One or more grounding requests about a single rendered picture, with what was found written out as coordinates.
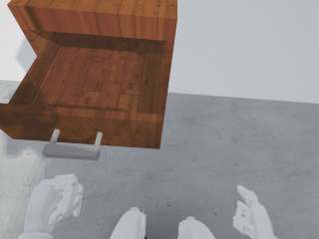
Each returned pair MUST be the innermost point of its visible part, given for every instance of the right robot hand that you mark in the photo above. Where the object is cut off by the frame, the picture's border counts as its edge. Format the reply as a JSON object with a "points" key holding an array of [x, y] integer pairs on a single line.
{"points": [[256, 219]]}

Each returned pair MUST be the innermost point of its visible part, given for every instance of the robot right thigh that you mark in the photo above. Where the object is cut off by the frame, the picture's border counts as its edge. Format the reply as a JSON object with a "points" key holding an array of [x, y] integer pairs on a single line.
{"points": [[193, 229]]}

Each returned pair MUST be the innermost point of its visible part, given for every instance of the robot left thigh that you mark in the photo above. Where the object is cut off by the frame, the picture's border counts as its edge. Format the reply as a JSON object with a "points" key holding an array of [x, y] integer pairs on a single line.
{"points": [[132, 225]]}

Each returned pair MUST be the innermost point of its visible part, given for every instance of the cabinet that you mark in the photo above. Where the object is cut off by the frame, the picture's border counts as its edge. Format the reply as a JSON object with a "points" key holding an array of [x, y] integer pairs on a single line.
{"points": [[138, 19]]}

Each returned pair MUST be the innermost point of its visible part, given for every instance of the handle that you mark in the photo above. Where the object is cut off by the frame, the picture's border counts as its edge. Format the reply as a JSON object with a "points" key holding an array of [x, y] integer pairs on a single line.
{"points": [[69, 151]]}

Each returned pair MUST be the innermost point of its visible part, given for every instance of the robot thigh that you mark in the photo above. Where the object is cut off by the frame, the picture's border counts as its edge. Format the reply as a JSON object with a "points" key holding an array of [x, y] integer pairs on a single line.
{"points": [[132, 225], [193, 229]]}

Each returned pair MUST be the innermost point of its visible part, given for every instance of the drawer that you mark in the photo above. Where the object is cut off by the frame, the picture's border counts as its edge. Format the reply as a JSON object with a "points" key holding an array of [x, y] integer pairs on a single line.
{"points": [[82, 84]]}

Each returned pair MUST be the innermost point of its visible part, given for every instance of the left robot hand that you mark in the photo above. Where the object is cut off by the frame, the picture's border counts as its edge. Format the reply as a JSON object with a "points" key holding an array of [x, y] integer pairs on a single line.
{"points": [[62, 192]]}

